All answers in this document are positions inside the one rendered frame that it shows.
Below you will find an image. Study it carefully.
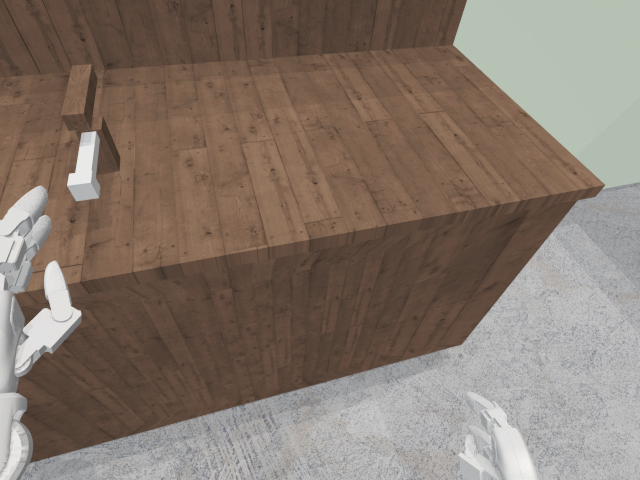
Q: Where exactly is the robot left hand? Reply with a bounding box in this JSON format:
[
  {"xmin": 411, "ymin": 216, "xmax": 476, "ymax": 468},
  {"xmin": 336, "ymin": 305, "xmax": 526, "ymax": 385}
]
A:
[{"xmin": 0, "ymin": 186, "xmax": 81, "ymax": 394}]

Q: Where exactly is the robot right hand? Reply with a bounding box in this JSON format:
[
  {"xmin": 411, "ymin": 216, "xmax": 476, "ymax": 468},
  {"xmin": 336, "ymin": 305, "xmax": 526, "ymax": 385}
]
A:
[{"xmin": 459, "ymin": 391, "xmax": 538, "ymax": 480}]

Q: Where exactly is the left robot forearm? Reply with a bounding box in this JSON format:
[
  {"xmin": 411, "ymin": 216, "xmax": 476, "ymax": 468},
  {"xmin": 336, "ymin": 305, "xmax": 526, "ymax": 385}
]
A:
[{"xmin": 0, "ymin": 393, "xmax": 33, "ymax": 480}]

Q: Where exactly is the counter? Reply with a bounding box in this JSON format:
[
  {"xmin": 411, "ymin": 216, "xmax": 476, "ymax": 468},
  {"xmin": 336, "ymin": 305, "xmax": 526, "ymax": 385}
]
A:
[{"xmin": 0, "ymin": 0, "xmax": 605, "ymax": 463}]

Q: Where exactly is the tap lever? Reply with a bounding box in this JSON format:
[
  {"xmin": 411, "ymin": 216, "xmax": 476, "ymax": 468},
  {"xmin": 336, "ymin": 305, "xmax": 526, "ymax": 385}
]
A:
[{"xmin": 67, "ymin": 131, "xmax": 100, "ymax": 201}]

